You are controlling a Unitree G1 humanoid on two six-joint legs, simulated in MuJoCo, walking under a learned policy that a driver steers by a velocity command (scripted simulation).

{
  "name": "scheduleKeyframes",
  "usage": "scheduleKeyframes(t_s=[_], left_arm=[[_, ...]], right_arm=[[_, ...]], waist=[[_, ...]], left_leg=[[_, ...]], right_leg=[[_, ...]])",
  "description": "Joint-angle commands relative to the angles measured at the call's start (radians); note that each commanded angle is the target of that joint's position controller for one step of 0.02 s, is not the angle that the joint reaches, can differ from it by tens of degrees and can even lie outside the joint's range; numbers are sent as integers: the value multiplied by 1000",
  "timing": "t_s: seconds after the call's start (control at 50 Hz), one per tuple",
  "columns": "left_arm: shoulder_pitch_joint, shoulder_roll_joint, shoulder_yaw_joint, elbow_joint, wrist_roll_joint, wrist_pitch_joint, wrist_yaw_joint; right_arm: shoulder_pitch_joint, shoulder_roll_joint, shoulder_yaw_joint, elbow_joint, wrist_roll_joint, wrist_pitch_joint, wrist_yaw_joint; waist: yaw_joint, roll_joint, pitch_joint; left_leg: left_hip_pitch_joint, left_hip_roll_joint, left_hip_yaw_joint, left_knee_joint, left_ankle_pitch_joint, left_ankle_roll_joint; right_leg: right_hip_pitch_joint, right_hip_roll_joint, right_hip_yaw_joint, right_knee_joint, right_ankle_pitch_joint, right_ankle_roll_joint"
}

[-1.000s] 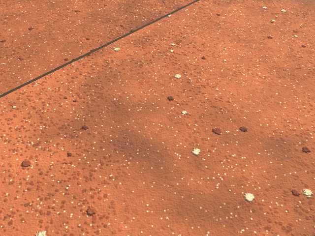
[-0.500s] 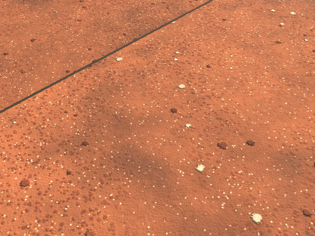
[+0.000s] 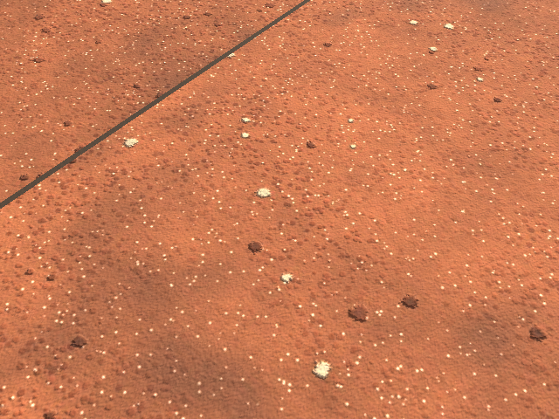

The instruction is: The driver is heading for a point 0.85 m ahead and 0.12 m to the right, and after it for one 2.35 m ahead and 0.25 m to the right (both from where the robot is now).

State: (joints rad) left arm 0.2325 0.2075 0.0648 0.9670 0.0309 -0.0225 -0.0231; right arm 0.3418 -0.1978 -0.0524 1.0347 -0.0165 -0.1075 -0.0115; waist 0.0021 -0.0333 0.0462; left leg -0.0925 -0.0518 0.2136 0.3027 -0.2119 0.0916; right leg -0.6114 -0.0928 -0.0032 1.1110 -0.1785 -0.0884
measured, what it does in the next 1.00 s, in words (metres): walks ahead: right foot, then left foot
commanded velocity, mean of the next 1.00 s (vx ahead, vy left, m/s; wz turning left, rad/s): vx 0.50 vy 0.00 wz -0.20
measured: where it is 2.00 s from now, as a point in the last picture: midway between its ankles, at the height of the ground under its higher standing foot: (332, 226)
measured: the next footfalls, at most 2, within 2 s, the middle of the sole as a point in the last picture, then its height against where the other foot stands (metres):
right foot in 0.28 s outside the picture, level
left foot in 0.84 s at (311, 353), level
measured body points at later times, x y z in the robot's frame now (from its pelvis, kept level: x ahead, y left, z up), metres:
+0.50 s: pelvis +0.27 -0.06 +0.00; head +0.30 -0.08 +0.44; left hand +0.38 +0.19 -0.14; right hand +0.33 -0.34 -0.13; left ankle +0.34 +0.10 -0.66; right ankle +0.26 -0.09 -0.74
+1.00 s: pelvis +0.57 -0.09 -0.01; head +0.60 -0.08 +0.44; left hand +0.71 +0.15 -0.14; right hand +0.58 -0.37 -0.14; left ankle +0.62 -0.05 -0.74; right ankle +0.49 -0.21 -0.65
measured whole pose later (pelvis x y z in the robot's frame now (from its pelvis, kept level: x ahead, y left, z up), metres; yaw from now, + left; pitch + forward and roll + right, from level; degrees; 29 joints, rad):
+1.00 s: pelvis +0.57 -0.09 -0.01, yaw -9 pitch +0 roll +0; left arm 0.23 0.24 0.03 0.86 0.04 -0.08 -0.01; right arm 0.29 -0.26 -0.07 0.90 -0.01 -0.04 0.02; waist 0.00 -0.02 0.06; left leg -0.26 -0.13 0.02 0.43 -0.16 0.13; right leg -0.45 -0.03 0.02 1.18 -0.31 -0.03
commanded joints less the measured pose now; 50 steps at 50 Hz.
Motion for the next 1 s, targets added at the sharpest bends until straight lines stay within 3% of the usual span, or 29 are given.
scheduleKeyframes(t_s=[0.02, 0.08, 0.16, 0.22, 0.26, 0.28, 0.3, 0.32, 0.34, 0.36, 0.38, 0.42, 0.46, 0.5, 0.6, 0.7, 0.74, 0.76, 0.8, 0.82, 0.84, 0.86, 0.88, 0.9, 0.92, 0.94, 0.96, 1.0], left_arm=[[-20, 1, -2, -58, -2, 8, -16], [-140, -11, -14, -105, -5, 2, -26], [-239, 2, -17, -154, 0, -2, -32], [-168, 35, -1, -145, 5, -1, -26], [-8, 79, 22, -101, 7, -5, -19], [123, 118, 43, -62, 16, -13, -10], [188, 221, 74, -57, 27, -14, 4], [156, 287, 87, -78, 7, -3, 1], [139, 257, 77, -73, -10, 6, 7], [90, 215, 66, -73, -17, 3, 14], [44, 172, 55, -79, -16, -4, 17], [9, 133, 39, -88, -29, -24, 26], [45, 151, 38, -81, -37, -45, 25], [91, 167, 40, -73, -34, -53, 23], [199, 143, 22, -45, -28, -59, 20], [246, 145, 7, -23, -7, -66, 32], [224, 154, 4, -18, 2, -68, 41], [200, 163, 4, -20, 4, -71, 46], [175, 186, 7, -18, 13, -69, 55], [157, 198, 9, -23, 11, -62, 55], [139, 194, 4, -45, 1, -64, 54], [227, 114, -10, -80, -34, -69, 37], [177, 162, -1, -90, -2, -78, 29], [100, 158, -4, -122, -1, -86, 22], [60, 162, -7, -134, -2, -94, 17], [45, 149, -7, -142, 1, -87, 15], [58, 136, -12, -149, 12, -69, 15], [68, 114, -19, -159, 22, -38, 11]], right_arm=[[26, -68, -4, -42, -2, -20, -6], [61, -78, -1, -36, 1, -21, -12], [136, -109, -6, -14, -1, -9, -25], [125, -147, -17, -16, -7, 8, -37], [107, -176, -28, -34, -10, 27, -34], [87, -182, -31, -50, -6, 32, -24], [92, -113, -18, -97, 7, 30, -13], [49, -94, -18, -178, 13, 19, 5], [-80, -135, -23, -205, 4, 7, 10], [-91, -125, -18, -217, 13, -8, 14], [-66, -121, -19, -198, 9, -10, 10], [-28, -107, -17, -192, -27, 27, 11], [-43, -97, -16, -208, -36, 57, 19], [-101, -91, -12, -231, -33, 70, 26], [-265, -95, -3, -279, -18, 72, 38], [-393, -94, 11, -322, -5, 64, 48], [-379, -102, 10, -326, -1, 59, 51], [-340, -110, 6, -317, -1, 58, 48], [-172, -144, -11, -264, -2, 55, 35], [-27, -157, -22, -215, -8, 49, 29], [122, -201, -39, -177, -27, 45, 21], [179, -324, -76, -175, -39, 49, 17], [97, -274, -66, -175, 6, 59, 33], [-1, -251, -60, -195, 16, 63, 36], [-45, -191, -46, -204, 11, 64, 38], [-58, -168, -38, -203, 9, 61, 34], [-65, -148, -30, -194, 13, 57, 28], [-36, -171, -34, -187, 17, 40, 25]], waist=[[18, 85, 60], [-5, 86, 74], [-33, 88, 72], [15, 137, 10], [81, 149, -81], [149, 103, -145], [152, -43, -234], [99, -157, -287], [110, 8, -176], [73, 36, -85], [22, 97, -33], [-29, 75, -36], [-39, 53, -42], [-23, 27, -30], [48, -25, -5], [88, -32, 39], [61, -31, 46], [35, -37, 29], [-41, -54, -57], [-106, -42, -126], [-173, 3, -204], [-117, 250, -304], [-86, 160, -306], [-50, 110, -148], [-34, 26, -69], [-8, 4, -18], [24, 17, -7], [34, 54, -25]], left_leg=[[-47, 277, -123, -187, 234, 51], [-19, 261, -44, -169, 368, 32], [134, 299, 12, -112, 570, 23], [223, 319, 58, 71, 979, 13], [206, 330, 61, 348, 1014, 21], [91, 313, 73, 587, 836, -3], [-227, 232, 67, 931, 256, -41], [-563, 13, -101, 1204, -339, -82], [-676, 90, -238, 1178, -229, -68], [-664, 127, -237, 1094, -135, -64], [-604, 159, -239, 998, -96, -66], [-490, 181, -245, 902, -83, -96], [-482, 178, -227, 844, -76, -123], [-519, 179, -204, 764, -4, -137], [-588, 170, -166, 531, 189, -109], [-598, 124, -133, 353, 221, -45], [-535, 89, -129, 296, 169, -10], [-467, 56, -118, 279, 127, 12], [-303, -12, -99, 265, 39, 52], [-155, -35, -97, 198, 61, 74], [79, 70, -235, 174, 49, 123], [370, 355, -756, 132, 42, 304], [365, 381, -978, -4, 38, 321], [220, 361, -827, -23, -37, 293], [91, 329, -728, -59, 7, 261], [-7, 282, -654, -78, 79, 228], [-81, 235, -589, -94, 144, 201], [-129, 193, -522, -104, 244, 194]], right_leg=[[-75, -23, -6, -86, 122, 10], [-33, 5, -70, -297, 203, 14], [-6, 45, -144, -448, 165, -20], [112, 127, -190, -469, 16, -79], [292, 185, -184, -523, -72, -128], [490, 183, -132, -626, -49, -161], [757, -67, 213, -653, -154, -248], [906, -260, 748, -807, -107, -386], [837, -231, 626, -850, -78, -340], [715, -210, 511, -867, 2, -300], [611, -157, 417, -879, 128, -250], [501, -77, 294, -887, 287, -213], [473, -41, 252, -887, 388, -209], [472, -22, 218, -903, 423, -188], [589, -7, 147, -926, 514, -91], [726, -60, 89, -950, 552, -75], [751, -86, 52, -927, 663, -66], [755, -92, 27, -882, 808, -57], [786, -98, -9, -672, 1071, -40], [753, -82, -33, -481, 1046, -31], [571, -52, -61, -219, 800, -18], [170, 148, -99, 224, 100, 44], [11, 181, 58, 322, -279, 26], [-58, 109, 90, 300, -199, 22], [-45, 67, 76, 232, -137, 26], [-11, 40, 72, 164, -123, 35], [40, 21, 68, 106, -116, 54], [77, 12, 44, 37, -109, 86]])
Velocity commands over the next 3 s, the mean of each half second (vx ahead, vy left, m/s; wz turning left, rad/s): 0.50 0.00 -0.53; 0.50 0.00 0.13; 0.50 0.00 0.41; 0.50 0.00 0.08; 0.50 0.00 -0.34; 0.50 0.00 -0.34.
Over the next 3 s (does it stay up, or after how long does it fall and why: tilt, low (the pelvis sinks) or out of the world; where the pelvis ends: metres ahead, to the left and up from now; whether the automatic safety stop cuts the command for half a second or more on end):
stays up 1.65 -0.16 -0.02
